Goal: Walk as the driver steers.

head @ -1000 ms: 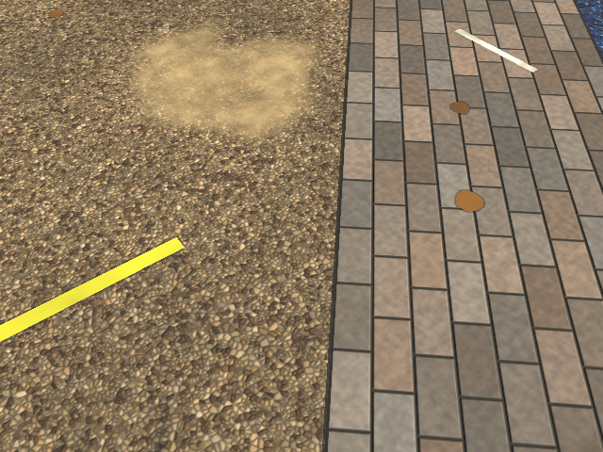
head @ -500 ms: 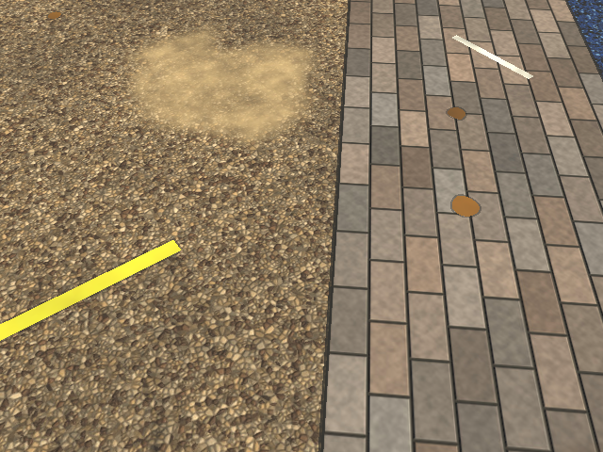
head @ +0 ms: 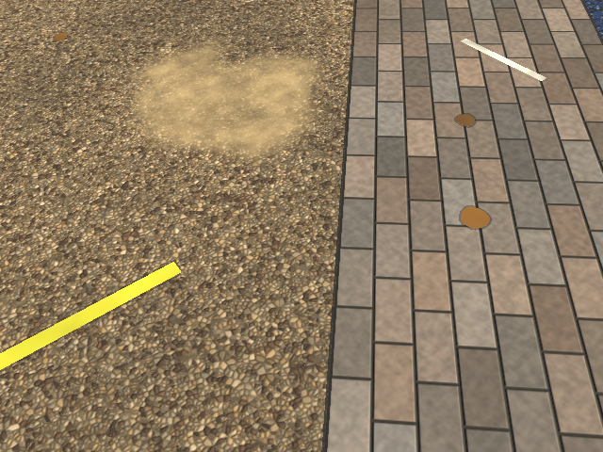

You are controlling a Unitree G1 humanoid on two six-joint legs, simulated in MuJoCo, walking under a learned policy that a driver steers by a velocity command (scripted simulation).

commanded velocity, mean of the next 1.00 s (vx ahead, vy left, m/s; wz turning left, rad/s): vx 0.29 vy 0.00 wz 0.00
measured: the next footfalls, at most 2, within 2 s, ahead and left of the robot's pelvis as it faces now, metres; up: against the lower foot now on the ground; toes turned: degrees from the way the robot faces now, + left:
left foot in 0.44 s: +0.42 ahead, +0.12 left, +0.00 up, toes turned +3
right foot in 0.86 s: +0.49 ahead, -0.11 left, +0.00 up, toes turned -1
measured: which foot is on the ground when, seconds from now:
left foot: up 0.00-0.42, down 0.44-1.00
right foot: down 0.00-0.44, up 0.46-0.84, down 0.86-1.00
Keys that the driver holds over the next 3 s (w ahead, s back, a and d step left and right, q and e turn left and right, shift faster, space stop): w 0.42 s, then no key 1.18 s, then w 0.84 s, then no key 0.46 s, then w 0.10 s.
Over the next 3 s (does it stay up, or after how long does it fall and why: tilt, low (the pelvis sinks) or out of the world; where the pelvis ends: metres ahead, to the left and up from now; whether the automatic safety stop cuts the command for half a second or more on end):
stays up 0.93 -0.01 0.00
